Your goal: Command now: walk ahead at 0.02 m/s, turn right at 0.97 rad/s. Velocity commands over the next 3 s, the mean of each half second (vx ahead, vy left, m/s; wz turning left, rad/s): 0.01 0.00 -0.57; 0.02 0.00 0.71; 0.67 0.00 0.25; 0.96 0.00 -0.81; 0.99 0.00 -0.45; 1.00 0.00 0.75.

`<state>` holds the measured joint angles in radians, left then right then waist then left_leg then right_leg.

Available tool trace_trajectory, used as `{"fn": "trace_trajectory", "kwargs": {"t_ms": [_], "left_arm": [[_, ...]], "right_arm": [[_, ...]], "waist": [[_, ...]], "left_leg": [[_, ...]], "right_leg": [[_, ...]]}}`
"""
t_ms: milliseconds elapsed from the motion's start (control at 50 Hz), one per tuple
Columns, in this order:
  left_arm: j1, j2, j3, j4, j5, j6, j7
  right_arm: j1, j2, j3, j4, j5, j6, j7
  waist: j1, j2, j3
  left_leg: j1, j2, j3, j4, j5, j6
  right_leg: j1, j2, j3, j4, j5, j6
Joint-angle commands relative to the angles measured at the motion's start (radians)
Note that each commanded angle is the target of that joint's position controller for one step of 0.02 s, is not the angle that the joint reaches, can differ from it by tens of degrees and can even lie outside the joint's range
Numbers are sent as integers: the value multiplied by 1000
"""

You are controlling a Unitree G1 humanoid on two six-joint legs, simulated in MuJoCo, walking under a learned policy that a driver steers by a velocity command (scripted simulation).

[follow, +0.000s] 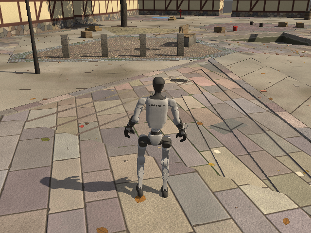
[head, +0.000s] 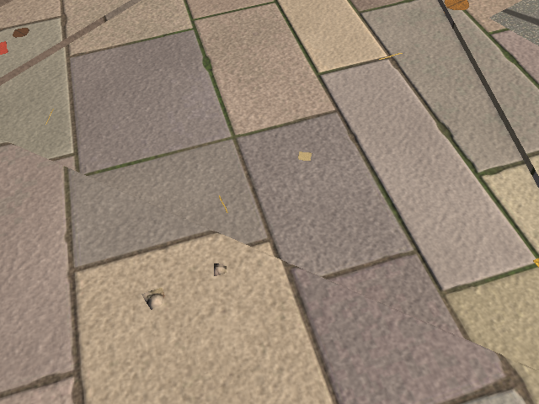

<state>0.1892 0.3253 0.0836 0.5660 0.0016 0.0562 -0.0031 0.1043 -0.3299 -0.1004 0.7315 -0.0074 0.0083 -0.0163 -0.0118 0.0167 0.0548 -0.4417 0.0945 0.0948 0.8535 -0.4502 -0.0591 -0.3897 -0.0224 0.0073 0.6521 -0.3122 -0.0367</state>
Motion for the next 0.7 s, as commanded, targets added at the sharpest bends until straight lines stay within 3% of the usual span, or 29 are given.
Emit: {"fn": "trace_trajectory", "kwargs": {"t_ms": [20,40,60,80,120,160,200,260,320,340,360,380,400,420,440,460,480,500,540,560,580,620,640,660,700], "left_arm": [[50,241,74,-70,14,-55,9],[4,197,61,-79,-8,-51,16],[82,51,-5,-23,40,-140,-27],[39,50,-6,-40,43,-167,-38],[-33,111,5,-62,51,-185,-53],[-5,136,15,-68,41,-189,-65],[30,140,21,-69,32,-189,-73],[46,141,28,-73,25,-184,-81],[61,109,11,-52,4,-172,-74],[13,76,-9,-48,-7,-166,-75],[-55,20,-42,-39,-22,-157,-88],[-69,-39,-74,-18,-31,-144,-105],[34,-85,-85,-12,-41,-129,-112],[187,-14,-56,13,-16,-117,-103],[121,78,-29,10,-12,-102,-77],[41,138,-5,-20,1,-96,-44],[30,170,8,-22,22,-98,-11],[14,151,2,-21,28,-100,15],[-57,100,-15,-42,10,-108,50],[-101,89,-17,-54,13,-112,64],[-121,84,-19,-57,28,-115,74],[-76,66,-24,-41,65,-115,75],[-64,50,-30,-39,73,-113,70],[-63,28,-37,-41,74,-111,64],[-40,14,-44,-25,51,-107,47]], "right_arm": [[-101,-95,-23,-124,6,-19,-20],[-64,-101,-27,-97,-2,-18,-29],[102,-84,-15,-69,-62,-76,-55],[87,-96,-17,-70,-67,-95,-64],[80,-79,-2,-70,-39,-90,-55],[73,-58,13,-78,-13,-73,-43],[68,-39,29,-86,-14,-65,-39],[81,-51,41,-84,-15,-73,-32],[81,-48,55,-74,-16,-79,-4],[98,-30,62,-65,-11,-84,13],[116,8,78,-52,7,-91,40],[103,39,90,-56,25,-97,71],[91,9,93,-86,43,-110,92],[-45,-57,93,-116,27,-121,114],[-67,-103,62,-123,-2,-114,121],[-35,-182,21,-123,-13,-115,113],[-25,-206,1,-131,-10,-122,107],[18,-182,-2,-125,-2,-127,105],[156,-149,-6,-97,5,-138,90],[201,-147,-11,-88,-1,-146,81],[236,-137,-14,-81,-11,-156,69],[163,-89,1,-87,-22,-164,53],[112,-73,7,-95,-15,-160,46],[94,-78,6,-93,-9,-154,42],[81,-112,-7,-106,-16,-138,49]], "waist": [[38,-187,-130],[12,-141,-136],[-28,-294,-220],[-38,-213,-146],[-48,-140,-142],[-23,-112,-147],[1,-125,-146],[32,-136,-150],[66,-113,-160],[38,-86,-159],[-16,-40,-154],[-39,-28,-163],[21,43,-235],[157,53,-212],[129,-12,-168],[94,27,-148],[82,58,-154],[53,71,-153],[-19,101,-144],[-51,133,-131],[-72,145,-126],[-20,80,-115],[2,62,-109],[13,58,-111],[11,94,-138]], "left_leg": [[-349,-76,-179,307,-24,27],[-333,-62,-190,289,40,27],[-245,-66,-235,301,111,12],[-227,-71,-215,314,146,3],[-178,-90,-179,256,194,-27],[-148,-90,-172,119,176,-58],[-125,-88,-176,6,140,-69],[-116,-87,-166,-86,82,-53],[-78,-52,-129,-129,93,-39],[6,-36,-119,-202,165,-29],[149,-19,-113,-334,369,-13],[269,-23,-122,-402,513,10],[324,55,-232,-406,757,118],[203,102,-350,-404,713,225],[82,36,-307,-398,565,209],[73,19,-311,-430,522,221],[145,45,-373,-439,548,261],[248,90,-454,-433,589,311],[361,187,-606,-444,664,416],[382,223,-642,-470,710,448],[381,236,-649,-499,774,458],[322,171,-559,-506,784,384],[313,128,-518,-515,763,353],[323,87,-495,-522,743,329],[333,38,-493,-514,721,315]], "right_leg": [[284,-253,456,-336,316,-232],[272,-221,409,-316,295,-188],[260,-185,423,-375,93,-173],[189,-169,406,-392,19,-150],[144,-124,364,-373,81,-144],[173,-116,381,-342,162,-173],[217,-118,441,-313,183,-200],[264,-161,518,-255,272,-239],[241,-200,526,-201,379,-237],[174,-175,494,-172,377,-202],[69,-129,451,-140,356,-143],[-5,-54,408,-121,283,-68],[41,84,276,-56,70,75],[141,79,223,-86,1,137],[227,64,175,-103,76,123],[202,89,133,-45,68,87],[150,91,114,-22,51,73],[64,80,116,-8,33,83],[-48,70,97,86,-88,107],[-105,71,80,226,-247,124],[-145,66,85,407,-377,139],[-128,26,106,501,-337,143],[-114,20,86,398,-303,145],[-90,19,60,258,-268,151],[9,49,28,62,-201,156]]}}
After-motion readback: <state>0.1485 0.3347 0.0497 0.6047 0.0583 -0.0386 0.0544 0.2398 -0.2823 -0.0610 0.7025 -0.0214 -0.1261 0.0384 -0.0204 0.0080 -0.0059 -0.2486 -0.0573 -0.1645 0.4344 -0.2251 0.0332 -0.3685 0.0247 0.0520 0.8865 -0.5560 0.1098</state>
